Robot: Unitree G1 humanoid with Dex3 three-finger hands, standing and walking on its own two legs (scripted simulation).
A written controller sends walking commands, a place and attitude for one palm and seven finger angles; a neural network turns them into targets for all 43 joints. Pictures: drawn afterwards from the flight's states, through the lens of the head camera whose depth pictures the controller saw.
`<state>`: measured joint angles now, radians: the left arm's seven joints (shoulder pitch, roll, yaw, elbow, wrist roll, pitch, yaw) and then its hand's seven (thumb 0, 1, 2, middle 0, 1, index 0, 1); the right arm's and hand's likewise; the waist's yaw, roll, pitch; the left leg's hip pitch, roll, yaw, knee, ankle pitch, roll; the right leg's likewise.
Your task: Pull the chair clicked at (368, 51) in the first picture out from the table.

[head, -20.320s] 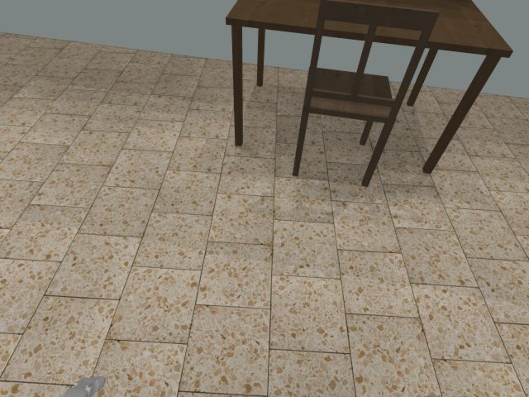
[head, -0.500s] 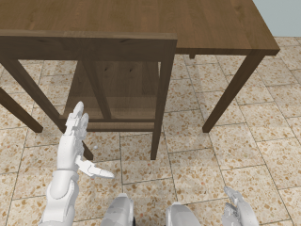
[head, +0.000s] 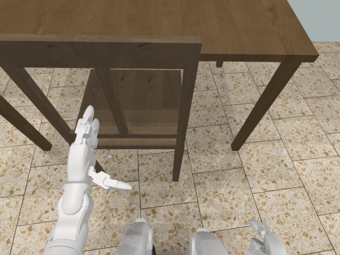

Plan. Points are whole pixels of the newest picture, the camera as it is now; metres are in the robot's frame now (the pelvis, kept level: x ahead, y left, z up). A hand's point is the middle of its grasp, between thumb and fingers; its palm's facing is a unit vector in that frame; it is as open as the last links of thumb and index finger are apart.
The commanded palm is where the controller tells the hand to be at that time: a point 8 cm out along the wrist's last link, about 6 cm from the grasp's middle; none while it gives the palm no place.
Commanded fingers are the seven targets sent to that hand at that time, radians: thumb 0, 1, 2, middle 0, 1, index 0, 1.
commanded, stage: aim the fingers beside a spindle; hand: left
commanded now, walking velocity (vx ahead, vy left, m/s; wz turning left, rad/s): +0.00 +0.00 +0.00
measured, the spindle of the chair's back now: (115, 105) +0.49 +0.17 +0.01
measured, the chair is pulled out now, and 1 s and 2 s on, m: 0.00 0.00 0.00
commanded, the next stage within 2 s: none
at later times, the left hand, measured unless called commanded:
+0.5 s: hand (125, 169) +0.31 +0.12 +0.01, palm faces -0.02 -1.00 +0.00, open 16.9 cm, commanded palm +0.29 +0.18 +0.02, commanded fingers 0.00 -0.50 0.30 -0.06 -0.08 -0.06 -0.08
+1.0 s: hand (111, 155) +0.33 +0.14 +0.04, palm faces +0.06 -1.00 -0.07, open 16.9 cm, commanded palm +0.30 +0.19 +0.02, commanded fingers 0.00 -0.50 0.30 -0.06 -0.08 -0.06 -0.08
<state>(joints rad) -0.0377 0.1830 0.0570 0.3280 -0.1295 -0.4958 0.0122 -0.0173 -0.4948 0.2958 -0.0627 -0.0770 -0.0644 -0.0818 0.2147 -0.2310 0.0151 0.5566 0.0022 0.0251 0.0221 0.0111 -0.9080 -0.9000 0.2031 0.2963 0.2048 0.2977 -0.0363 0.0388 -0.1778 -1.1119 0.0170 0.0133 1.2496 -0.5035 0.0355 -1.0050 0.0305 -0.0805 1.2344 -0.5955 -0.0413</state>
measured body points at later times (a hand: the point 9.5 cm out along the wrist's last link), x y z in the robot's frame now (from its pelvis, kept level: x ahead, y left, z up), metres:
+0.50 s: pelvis +0.00 -0.01 +0.00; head +0.10 -0.01 +0.44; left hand +0.30 +0.17 +0.01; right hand +0.16 -0.25 -0.11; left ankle +0.05 +0.10 -0.63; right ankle +0.00 -0.10 -0.63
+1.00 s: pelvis +0.00 -0.01 +0.00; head +0.10 +0.00 +0.44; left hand +0.32 +0.20 +0.05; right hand +0.16 -0.26 -0.11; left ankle +0.05 +0.10 -0.63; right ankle +0.00 -0.10 -0.63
